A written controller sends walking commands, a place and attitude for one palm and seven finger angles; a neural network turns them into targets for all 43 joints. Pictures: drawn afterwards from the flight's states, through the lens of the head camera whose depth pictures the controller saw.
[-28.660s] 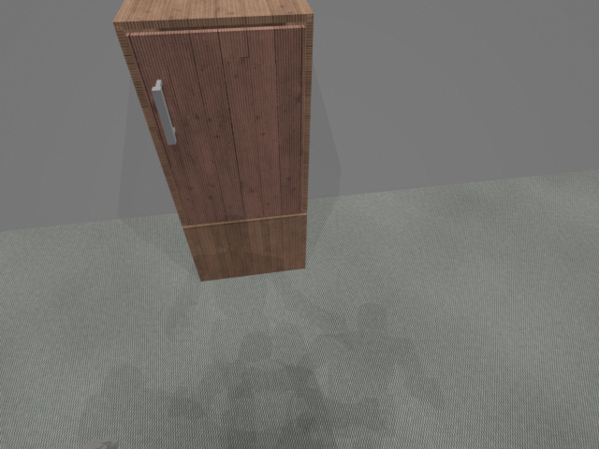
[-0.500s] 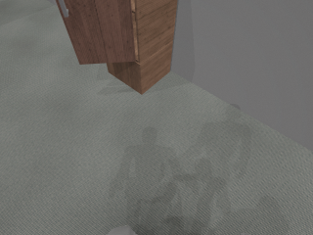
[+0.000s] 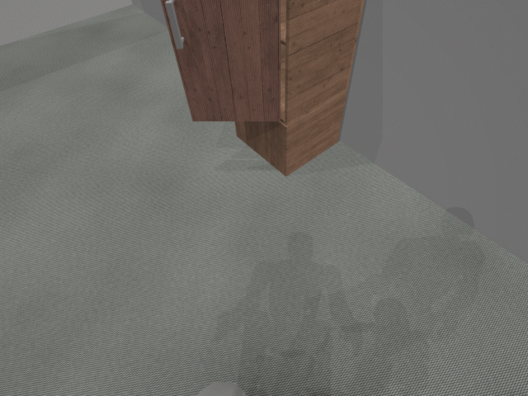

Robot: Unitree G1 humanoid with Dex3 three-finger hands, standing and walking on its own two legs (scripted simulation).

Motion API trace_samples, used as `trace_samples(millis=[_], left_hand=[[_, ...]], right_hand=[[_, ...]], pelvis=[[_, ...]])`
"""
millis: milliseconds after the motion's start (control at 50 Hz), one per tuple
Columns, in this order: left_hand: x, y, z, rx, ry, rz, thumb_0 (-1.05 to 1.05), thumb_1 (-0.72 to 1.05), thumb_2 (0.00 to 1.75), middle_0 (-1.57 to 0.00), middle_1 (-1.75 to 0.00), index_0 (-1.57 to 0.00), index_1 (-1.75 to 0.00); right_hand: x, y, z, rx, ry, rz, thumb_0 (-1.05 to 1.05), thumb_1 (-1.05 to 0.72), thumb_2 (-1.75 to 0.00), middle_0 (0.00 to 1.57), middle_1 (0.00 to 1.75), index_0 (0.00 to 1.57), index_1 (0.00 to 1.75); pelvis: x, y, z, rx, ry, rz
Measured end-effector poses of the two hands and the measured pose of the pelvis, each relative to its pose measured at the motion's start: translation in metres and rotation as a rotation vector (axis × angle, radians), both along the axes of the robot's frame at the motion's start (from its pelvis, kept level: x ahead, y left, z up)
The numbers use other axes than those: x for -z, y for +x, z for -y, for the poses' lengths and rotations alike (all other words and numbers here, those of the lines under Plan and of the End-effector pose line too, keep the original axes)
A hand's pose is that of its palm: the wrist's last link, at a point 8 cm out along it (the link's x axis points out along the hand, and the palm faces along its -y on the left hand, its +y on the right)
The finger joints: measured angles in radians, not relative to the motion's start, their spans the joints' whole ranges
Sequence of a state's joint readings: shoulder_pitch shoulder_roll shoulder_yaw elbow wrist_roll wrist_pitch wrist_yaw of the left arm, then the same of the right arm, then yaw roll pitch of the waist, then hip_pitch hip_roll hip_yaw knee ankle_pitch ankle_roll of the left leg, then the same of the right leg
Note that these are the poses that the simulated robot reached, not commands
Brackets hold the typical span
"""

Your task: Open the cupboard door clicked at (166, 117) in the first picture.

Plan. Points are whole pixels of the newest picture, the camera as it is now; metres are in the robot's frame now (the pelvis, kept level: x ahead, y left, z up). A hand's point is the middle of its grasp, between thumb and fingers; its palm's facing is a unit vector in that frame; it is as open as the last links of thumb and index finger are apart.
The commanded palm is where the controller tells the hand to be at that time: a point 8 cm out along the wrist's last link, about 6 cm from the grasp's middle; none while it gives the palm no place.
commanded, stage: take the last steps up to it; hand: left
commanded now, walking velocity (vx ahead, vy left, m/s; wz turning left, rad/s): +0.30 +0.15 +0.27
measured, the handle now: (176, 23) +1.17 +0.37 +0.02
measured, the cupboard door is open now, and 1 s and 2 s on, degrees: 47 47 47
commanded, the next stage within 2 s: come to a stop and stand still in 1.60 s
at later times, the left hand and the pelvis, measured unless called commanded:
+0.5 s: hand out of the picture +0.09 +0.28 -0.17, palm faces +0.16 -0.96 -0.21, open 7.4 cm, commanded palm none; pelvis +0.10 +0.09 +0.00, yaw +5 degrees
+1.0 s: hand (141, 296) +0.31 +0.29 -0.16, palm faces +0.17 -0.96 -0.21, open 7.1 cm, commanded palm none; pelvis +0.29 +0.09 +0.01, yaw +6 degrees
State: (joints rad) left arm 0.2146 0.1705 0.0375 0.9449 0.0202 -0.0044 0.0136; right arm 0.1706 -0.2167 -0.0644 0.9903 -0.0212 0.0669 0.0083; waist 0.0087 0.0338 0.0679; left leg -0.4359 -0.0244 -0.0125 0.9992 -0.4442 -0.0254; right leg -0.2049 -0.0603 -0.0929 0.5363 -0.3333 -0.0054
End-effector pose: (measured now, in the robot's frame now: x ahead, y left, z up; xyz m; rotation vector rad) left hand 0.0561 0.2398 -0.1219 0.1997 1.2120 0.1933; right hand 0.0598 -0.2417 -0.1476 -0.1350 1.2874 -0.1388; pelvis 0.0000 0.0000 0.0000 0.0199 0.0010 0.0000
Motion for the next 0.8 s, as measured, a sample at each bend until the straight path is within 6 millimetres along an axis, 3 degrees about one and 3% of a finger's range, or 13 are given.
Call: trace_samples(millis=[80,140,260,340,420,540,640,720,760,800], left_hand=[[0.0,-0.019,0.006,-0.053,-0.033,-0.031,0.0,0.91,0.9,-0.21,-0.3,-0.2,-0.3],[0.003,-0.04,0.001,-0.104,-0.048,-0.079,0.0,0.92,0.9,-0.21,-0.3,-0.2,-0.3],[0.016,-0.085,-0.024,-0.206,-0.081,-0.232,0.0,0.91,0.9,-0.21,-0.3,-0.2,-0.3],[0.032,-0.093,-0.052,-0.224,-0.094,-0.329,0.0,0.91,0.9,-0.21,-0.3,-0.2,-0.3],[0.028,-0.048,-0.076,-0.196,-0.074,-0.283,0.01,0.91,0.9,-0.2,-0.3,-0.19,-0.3],[0.01,0.062,-0.092,-0.134,-0.06,-0.081,0.01,0.91,0.9,-0.2,-0.3,-0.19,-0.3],[0.001,0.155,-0.089,-0.055,-0.057,0.041,0.0,0.91,0.9,-0.2,-0.3,-0.19,-0.3],[-0.001,0.225,-0.078,0.01,-0.047,0.114,0.0,0.91,0.9,-0.2,-0.3,-0.19,-0.3],[0.003,0.251,-0.074,0.021,-0.04,0.157,0.0,0.91,0.9,-0.2,-0.3,-0.19,-0.3],[0.003,0.263,-0.07,0.008,-0.044,0.171,0.0,0.91,0.9,-0.2,-0.3,-0.2,-0.3]], right_hand=[[-0.01,0.01,0.002,-0.029,-0.01,-0.024,0.01,-0.91,-0.9,0.2,0.3,0.2,0.3],[-0.016,0.029,-0.004,-0.07,-0.019,-0.025,0.01,-0.91,-0.9,0.19,0.3,0.2,0.3],[-0.022,0.097,-0.042,-0.173,-0.034,0.054,0.01,-0.91,-0.9,0.19,0.3,0.2,0.3],[-0.016,0.136,-0.072,-0.202,-0.058,0.168,0.01,-0.91,-0.9,0.19,0.3,0.2,0.3],[-0.018,0.132,-0.094,-0.18,-0.047,0.144,0.0,-0.91,-0.9,0.19,0.3,0.2,0.3],[-0.016,0.103,-0.101,-0.117,-0.034,0.001,0.0,-0.94,-0.9,0.2,0.3,0.2,0.3],[-0.009,0.081,-0.101,-0.056,-0.009,-0.128,0.0,-0.93,-0.9,0.2,0.3,0.2,0.3],[0.001,0.074,-0.099,-0.003,0.015,-0.218,0.0,-0.92,-0.9,0.2,0.3,0.2,0.3],[0.009,0.078,-0.096,0.012,0.025,-0.257,0.0,-0.92,-0.9,0.2,0.3,0.2,0.3],[0.01,0.091,-0.094,0.013,0.026,-0.28,0.0,-0.92,-0.9,0.2,0.3,0.2,0.3]], pelvis=[[-0.007,0.01,-0.002,-0.037,0.01,-0.003],[-0.009,0.02,-0.008,-0.063,0.015,-0.006],[-0.003,0.045,-0.037,-0.098,0.01,-0.006],[0.014,0.063,-0.063,-0.099,-0.009,0.001],[0.006,0.08,-0.076,-0.092,-0.005,0.003],[-0.006,0.114,-0.089,-0.093,0.0,0.0],[-0.006,0.15,-0.089,-0.086,0.012,0.003],[0.003,0.185,-0.082,-0.071,0.018,0.008],[0.011,0.201,-0.077,-0.076,0.01,0.015],[0.01,0.215,-0.076,-0.088,-0.006,0.024]])
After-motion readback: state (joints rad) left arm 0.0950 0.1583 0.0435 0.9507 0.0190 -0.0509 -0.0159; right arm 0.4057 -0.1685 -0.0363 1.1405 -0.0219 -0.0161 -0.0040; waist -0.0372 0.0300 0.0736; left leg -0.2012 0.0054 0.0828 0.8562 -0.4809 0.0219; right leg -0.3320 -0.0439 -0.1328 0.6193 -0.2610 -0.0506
